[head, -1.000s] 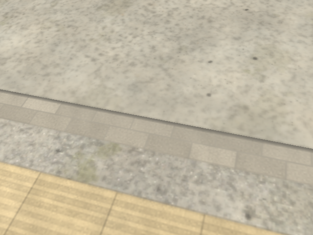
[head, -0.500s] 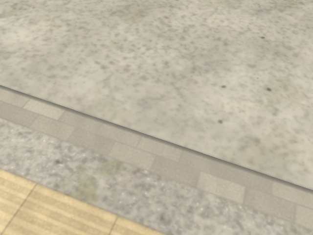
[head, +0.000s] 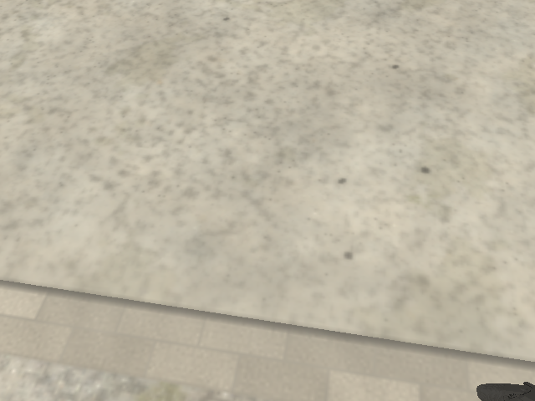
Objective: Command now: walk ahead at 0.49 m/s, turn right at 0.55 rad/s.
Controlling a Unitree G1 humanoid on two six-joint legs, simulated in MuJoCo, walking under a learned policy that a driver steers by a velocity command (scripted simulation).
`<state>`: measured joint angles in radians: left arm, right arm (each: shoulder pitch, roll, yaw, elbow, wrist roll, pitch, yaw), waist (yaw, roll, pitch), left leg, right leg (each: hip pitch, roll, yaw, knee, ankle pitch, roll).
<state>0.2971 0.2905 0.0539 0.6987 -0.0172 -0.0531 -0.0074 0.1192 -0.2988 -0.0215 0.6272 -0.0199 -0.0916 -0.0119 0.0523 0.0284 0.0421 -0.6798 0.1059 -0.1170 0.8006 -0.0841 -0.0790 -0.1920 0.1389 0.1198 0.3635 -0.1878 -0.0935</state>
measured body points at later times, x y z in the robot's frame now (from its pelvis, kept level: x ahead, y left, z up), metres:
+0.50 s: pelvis +0.25 +0.04 +0.00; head +0.28 +0.04 +0.45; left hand +0.52 +0.22 -0.08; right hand +0.19 -0.24 -0.11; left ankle +0.23 +0.17 -0.74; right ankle +0.34 -0.15 -0.68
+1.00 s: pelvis +0.38 -0.03 -0.01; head +0.39 -0.03 +0.43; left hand +0.61 +0.15 -0.12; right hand +0.38 -0.32 -0.13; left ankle +0.45 +0.10 -0.75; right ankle +0.40 -0.15 -0.74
